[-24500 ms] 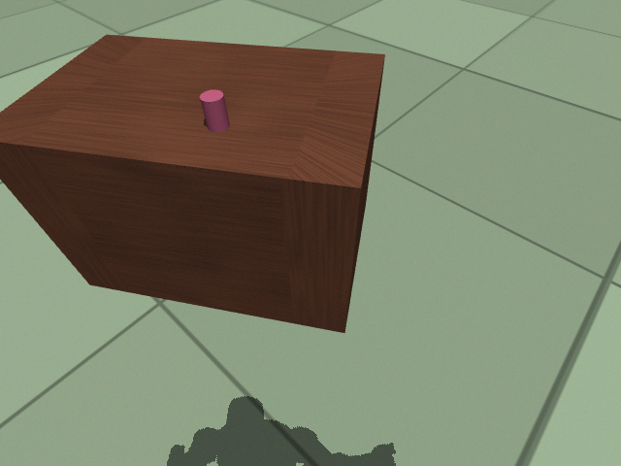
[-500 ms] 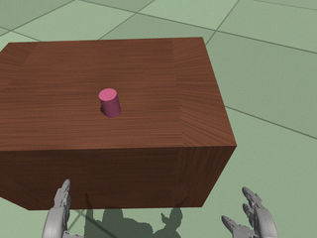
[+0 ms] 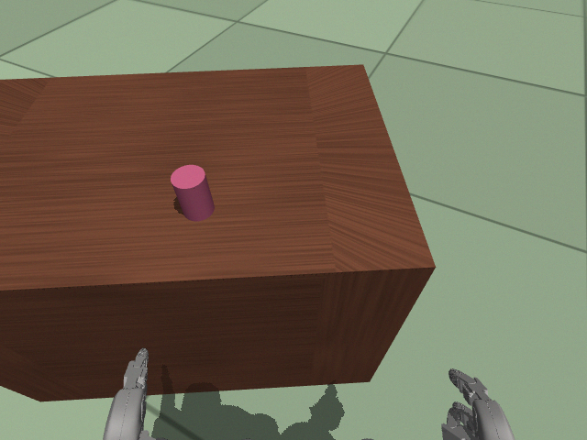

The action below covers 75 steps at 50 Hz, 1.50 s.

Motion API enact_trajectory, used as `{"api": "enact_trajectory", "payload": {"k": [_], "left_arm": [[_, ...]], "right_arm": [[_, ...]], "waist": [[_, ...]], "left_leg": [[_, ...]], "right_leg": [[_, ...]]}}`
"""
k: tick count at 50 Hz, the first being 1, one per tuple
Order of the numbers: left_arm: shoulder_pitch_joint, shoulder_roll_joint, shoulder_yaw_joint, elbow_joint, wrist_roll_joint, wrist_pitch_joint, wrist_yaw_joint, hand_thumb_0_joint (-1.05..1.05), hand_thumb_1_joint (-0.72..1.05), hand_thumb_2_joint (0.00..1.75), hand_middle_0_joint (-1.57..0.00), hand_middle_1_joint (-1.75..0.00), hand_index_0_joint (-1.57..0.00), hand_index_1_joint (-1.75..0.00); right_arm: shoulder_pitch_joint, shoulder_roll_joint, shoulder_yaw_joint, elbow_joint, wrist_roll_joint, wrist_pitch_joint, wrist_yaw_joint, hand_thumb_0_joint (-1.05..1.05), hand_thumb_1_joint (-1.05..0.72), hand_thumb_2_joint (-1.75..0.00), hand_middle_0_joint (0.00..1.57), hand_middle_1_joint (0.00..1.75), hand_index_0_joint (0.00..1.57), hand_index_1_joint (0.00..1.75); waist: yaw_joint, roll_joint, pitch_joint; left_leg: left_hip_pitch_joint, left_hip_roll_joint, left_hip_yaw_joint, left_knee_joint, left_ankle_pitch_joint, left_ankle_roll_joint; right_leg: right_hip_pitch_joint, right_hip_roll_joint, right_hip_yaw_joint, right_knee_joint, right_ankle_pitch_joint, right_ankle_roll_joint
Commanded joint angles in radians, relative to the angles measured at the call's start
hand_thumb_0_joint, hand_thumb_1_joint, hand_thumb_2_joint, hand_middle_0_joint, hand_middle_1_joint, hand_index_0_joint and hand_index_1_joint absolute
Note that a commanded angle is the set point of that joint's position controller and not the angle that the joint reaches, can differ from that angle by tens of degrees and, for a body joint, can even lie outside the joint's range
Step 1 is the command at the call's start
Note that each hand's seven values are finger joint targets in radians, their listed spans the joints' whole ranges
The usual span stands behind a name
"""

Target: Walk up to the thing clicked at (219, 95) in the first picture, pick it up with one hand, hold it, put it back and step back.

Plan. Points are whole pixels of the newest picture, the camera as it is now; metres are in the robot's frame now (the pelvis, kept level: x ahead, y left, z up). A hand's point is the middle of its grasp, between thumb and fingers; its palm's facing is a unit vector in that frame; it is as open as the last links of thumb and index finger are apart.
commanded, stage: home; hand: left
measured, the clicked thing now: (193, 193) +0.51 +0.19 +0.01
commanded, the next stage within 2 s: stand in 1.96 s
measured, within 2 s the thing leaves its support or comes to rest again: neither
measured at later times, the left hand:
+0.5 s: hand out of the picture +0.04 +0.25 -0.11, palm faces -0.06 -0.91 -0.40, open 17.5 cm
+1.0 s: hand out of the picture +0.02 +0.25 -0.11, palm faces -0.04 -0.93 -0.36, open 17.5 cm
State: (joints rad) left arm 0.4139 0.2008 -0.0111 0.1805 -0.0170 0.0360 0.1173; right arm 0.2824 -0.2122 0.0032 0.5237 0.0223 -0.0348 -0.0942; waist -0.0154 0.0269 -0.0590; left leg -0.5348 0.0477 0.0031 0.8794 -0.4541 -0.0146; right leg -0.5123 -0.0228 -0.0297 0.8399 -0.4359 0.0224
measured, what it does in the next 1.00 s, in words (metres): stands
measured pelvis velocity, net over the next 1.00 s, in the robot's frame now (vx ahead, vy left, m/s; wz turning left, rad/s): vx -0.02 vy -0.01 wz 0.00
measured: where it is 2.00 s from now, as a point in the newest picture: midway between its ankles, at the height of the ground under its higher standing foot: outside the picture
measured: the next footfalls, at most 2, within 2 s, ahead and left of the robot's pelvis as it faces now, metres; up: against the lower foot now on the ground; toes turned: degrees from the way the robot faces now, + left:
none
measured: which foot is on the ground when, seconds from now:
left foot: down 0.00-1.00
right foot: down 0.00-1.00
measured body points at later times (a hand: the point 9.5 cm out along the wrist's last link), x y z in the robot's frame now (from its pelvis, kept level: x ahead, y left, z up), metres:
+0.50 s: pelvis -0.02 -0.01 +0.03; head -0.02 -0.02 +0.48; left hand +0.04 +0.30 -0.08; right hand +0.05 -0.31 -0.10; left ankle +0.00 +0.12 -0.70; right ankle -0.01 -0.13 -0.70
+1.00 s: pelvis -0.02 -0.01 +0.05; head -0.03 -0.02 +0.50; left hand +0.03 +0.30 -0.08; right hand +0.03 -0.31 -0.09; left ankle +0.00 +0.12 -0.70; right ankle -0.01 -0.13 -0.70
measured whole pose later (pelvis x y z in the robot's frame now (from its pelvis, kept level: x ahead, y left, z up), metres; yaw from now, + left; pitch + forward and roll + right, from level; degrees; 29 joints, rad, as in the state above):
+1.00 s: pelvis -0.02 -0.01 +0.05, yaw +0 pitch -3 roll +0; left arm 0.16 0.35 -0.02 1.14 0.02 -0.01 0.00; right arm 0.17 -0.35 0.00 1.12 -0.02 -0.01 0.01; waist 0.00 0.02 0.03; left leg -0.16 0.03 0.02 0.38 -0.18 -0.02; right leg -0.16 -0.03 -0.03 0.39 -0.19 0.01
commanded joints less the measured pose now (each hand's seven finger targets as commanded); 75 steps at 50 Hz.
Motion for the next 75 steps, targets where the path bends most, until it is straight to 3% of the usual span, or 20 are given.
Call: {"api": "enact_trajectory", "payload": {"k": [1, 2, 3, 4, 8, 12, 13, 16, 18, 20, 27, 34, 42, 46, 54, 57, 63, 73, 75], "left_arm": [[-0.027, 0.098, 0.057, -0.201, 0.009, -0.030, 0.022, 0.00, -0.61, 0.02, -0.04, -0.04, -0.04, -0.04], [-0.075, 0.299, 0.097, 0.139, 0.101, -0.055, -0.014, 0.00, -0.55, 0.06, -0.05, -0.05, -0.05, -0.05], [-0.062, 0.301, 0.101, 0.171, 0.101, -0.066, -0.035, 0.00, -0.57, 0.04, -0.05, -0.05, -0.05, -0.05], [-0.052, 0.289, 0.086, 0.200, 0.092, -0.078, -0.046, 0.00, -0.54, 0.06, -0.05, -0.05, -0.05, -0.05], [-0.154, 0.301, 0.060, 0.325, 0.064, -0.098, -0.073, 0.00, -0.56, 0.05, -0.05, -0.05, -0.05, -0.05], [-0.200, 0.332, 0.055, 0.454, 0.057, -0.099, -0.080, 0.00, -0.59, 0.03, -0.04, -0.05, -0.04, -0.05], [-0.200, 0.333, 0.052, 0.482, 0.057, -0.097, -0.080, 0.00, -0.59, 0.03, -0.04, -0.05, -0.04, -0.05], [-0.206, 0.343, 0.048, 0.561, 0.055, -0.098, -0.084, 0.00, -0.57, 0.05, -0.05, -0.05, -0.05, -0.05], [-0.227, 0.360, 0.047, 0.604, 0.055, -0.098, -0.085, 0.00, -0.57, 0.05, -0.05, -0.05, -0.05, -0.05], [-0.231, 0.369, 0.043, 0.647, 0.051, -0.095, -0.085, 0.00, -0.56, 0.05, -0.05, -0.05, -0.05, -0.05], [-0.242, 0.378, 0.038, 0.779, 0.037, -0.080, -0.090, 0.00, -0.58, 0.04, -0.05, -0.05, -0.05, -0.05], [-0.265, 0.372, 0.034, 0.853, 0.035, -0.079, -0.094, 0.00, -0.59, 0.03, -0.05, -0.04, -0.04, -0.05], [-0.287, 0.377, 0.037, 0.892, 0.036, -0.074, -0.095, 0.00, -0.57, 0.04, -0.05, -0.05, -0.05, -0.05], [-0.282, 0.366, 0.037, 0.905, 0.035, -0.072, -0.098, 0.00, -0.58, 0.04, -0.05, -0.05, -0.05, -0.05], [-0.296, 0.357, 0.030, 0.918, 0.031, -0.078, -0.096, 0.00, -0.58, 0.04, -0.05, -0.05, -0.05, -0.05], [-0.303, 0.358, 0.030, 0.925, 0.030, -0.073, -0.097, 0.00, -0.57, 0.05, -0.05, -0.05, -0.05, -0.05], [-0.315, 0.357, 0.033, 0.928, 0.028, -0.071, -0.098, 0.00, -0.57, 0.04, -0.05, -0.05, -0.05, -0.05], [-0.332, 0.351, 0.037, 0.922, 0.027, -0.071, -0.099, 0.00, -0.56, 0.05, -0.05, -0.05, -0.05, -0.05], [-0.339, 0.358, 0.039, 0.923, 0.028, -0.069, -0.098, 0.00, -0.56, 0.05, -0.05, -0.05, -0.05, -0.05]], "right_arm": [[-0.062, -0.124, -0.052, -0.148, -0.003, -0.057, -0.023, 0.00, -0.90, -0.90, 0.20, 0.30, 0.20, 0.30], [-0.055, -0.277, -0.090, 0.054, -0.104, -0.032, 0.020, 0.00, -0.90, -0.90, 0.20, 0.30, 0.20, 0.30], [-0.039, -0.289, -0.101, 0.073, -0.116, -0.016, 0.035, 0.00, -0.89, -0.90, 0.20, 0.30, 0.20, 0.30], [-0.059, -0.283, -0.104, 0.079, -0.103, -0.013, 0.048, 0.00, -0.90, -0.90, 0.20, 0.30, 0.20, 0.30], [-0.104, -0.257, -0.089, 0.129, -0.063, -0.009, 0.082, 0.00, -0.90, -0.90, 0.20, 0.30, 0.20, 0.30], [-0.103, -0.271, -0.086, 0.213, -0.068, -0.003, 0.092, 0.00, -0.90, -0.90, 0.20, 0.30, 0.20, 0.30], [-0.125, -0.278, -0.087, 0.229, -0.070, -0.001, 0.094, 0.00, -0.90, -0.90, 0.20, 0.30, 0.20, 0.30], [-0.125, -0.280, -0.078, 0.276, -0.064, 0.001, 0.096, 0.00, -0.90, -0.90, 0.20, 0.30, 0.20, 0.30], [-0.123, -0.277, -0.072, 0.312, -0.061, 0.009, 0.096, 0.00, -0.90, -0.90, 0.20, 0.30, 0.20, 0.30], [-0.121, -0.287, -0.067, 0.349, -0.058, 0.010, 0.096, 0.00, -0.90, -0.90, 0.20, 0.30, 0.20, 0.30], [-0.136, -0.322, -0.051, 0.445, -0.055, 0.010, 0.094, 0.00, -0.90, -0.90, 0.20, 0.30, 0.20, 0.30], [-0.128, -0.327, -0.040, 0.508, -0.048, 0.005, 0.087, 0.00, -0.89, -0.90, 0.20, 0.30, 0.20, 0.30], [-0.136, -0.322, -0.043, 0.539, -0.045, 0.016, 0.091, 0.00, -0.90, -0.90, 0.20, 0.30, 0.20, 0.30], [-0.148, -0.330, -0.044, 0.543, -0.045, 0.012, 0.089, 0.00, -0.90, -0.90, 0.20, 0.30, 0.20, 0.30], [-0.176, -0.333, -0.036, 0.552, -0.036, 0.004, 0.085, 0.00, -0.89, -0.90, 0.20, 0.30, 0.20, 0.30], [-0.180, -0.335, -0.034, 0.560, -0.036, 0.008, 0.085, 0.00, -0.90, -0.90, 0.20, 0.30, 0.20, 0.30], [-0.185, -0.338, -0.032, 0.567, -0.038, 0.009, 0.084, 0.00, -0.90, -0.90, 0.20, 0.30, 0.20, 0.30], [-0.197, -0.346, -0.033, 0.568, -0.035, 0.003, 0.081, 0.00, -0.90, -0.90, 0.20, 0.30, 0.20, 0.30], [-0.195, -0.341, -0.033, 0.567, -0.035, 0.004, 0.081, 0.00, -0.90, -0.90, 0.20, 0.30, 0.20, 0.30]], "waist": [[0.000, -0.020, -0.158], [0.009, -0.023, -0.121], [0.013, 0.000, -0.187], [0.022, 0.010, -0.181], [0.014, -0.048, -0.033], [0.004, -0.013, 0.014], [0.016, 0.002, 0.043], [0.013, -0.023, 0.030], [0.004, -0.057, 0.047], [0.003, -0.044, 0.034], [0.022, -0.018, 0.077], [0.019, -0.007, 0.078], [0.014, -0.047, 0.118], [0.018, -0.016, 0.100], [0.020, -0.025, 0.045], [0.018, -0.027, 0.074], [0.018, -0.024, 0.071], [0.020, -0.021, 0.026], [0.014, -0.036, 0.037]], "left_leg": [[0.106, -0.023, 0.011, -0.127, 0.332, 0.010], [0.206, 0.039, -0.079, -0.132, 0.498, 0.058], [0.265, 0.044, -0.089, -0.121, 0.569, 0.088], [0.256, 0.047, -0.112, -0.128, 0.533, 0.099], [0.177, 0.022, -0.076, -0.197, 0.281, 0.074], [0.220, 0.025, -0.088, -0.270, 0.250, 0.070], [0.204, 0.032, -0.100, -0.303, 0.205, 0.070], [0.251, 0.031, -0.095, -0.338, 0.238, 0.062], [0.274, 0.020, -0.083, -0.364, 0.193, 0.052], [0.324, 0.024, -0.081, -0.388, 0.231, 0.048], [0.316, 0.053, -0.106, -0.528, 0.188, 0.043], [0.344, 0.064, -0.103, -0.570, 0.250, 0.033], [0.350, 0.051, -0.091, -0.578, 0.175, 0.033], [0.349, 0.065, -0.100, -0.601, 0.169, 0.033], [0.414, 0.078, -0.086, -0.583, 0.372, 0.032], [0.402, 0.074, -0.082, -0.599, 0.318, 0.030], [0.400, 0.076, -0.075, -0.611, 0.331, 0.026], [0.442, 0.090, -0.071, -0.605, 0.454, 0.027], [0.449, 0.090, -0.073, -0.612, 0.441, 0.024]], "right_leg": [[0.066, 0.037, -0.041, -0.104, 0.299, -0.025], [0.136, -0.053, 0.041, -0.060, 0.430, -0.090], [0.138, -0.053, 0.051, -0.036, 0.448, -0.101], [0.133, -0.059, 0.064, -0.059, 0.421, -0.114], [0.127, -0.078, 0.108, -0.185, 0.286, -0.110], [0.125, -0.075, 0.108, -0.237, 0.230, -0.096], [0.128, -0.068, 0.103, -0.260, 0.188, -0.091], [0.179, -0.076, 0.110, -0.308, 0.224, -0.086], [0.181, -0.099, 0.145, -0.379, 0.172, -0.088], [0.201, -0.105, 0.148, -0.414, 0.209, -0.085], [0.288, -0.089, 0.120, -0.480, 0.148, -0.061], [0.338, -0.094, 0.113, -0.509, 0.223, -0.051], [0.277, -0.098, 0.131, -0.581, 0.072, -0.044], [0.308, -0.091, 0.118, -0.557, 0.146, -0.042], [0.378, -0.107, 0.112, -0.544, 0.367, -0.040], [0.361, -0.102, 0.109, -0.562, 0.304, -0.036], [0.382, -0.105, 0.110, -0.566, 0.325, -0.032], [0.428, -0.113, 0.099, -0.554, 0.442, -0.030], [0.415, -0.111, 0.097, -0.556, 0.424, -0.030]]}}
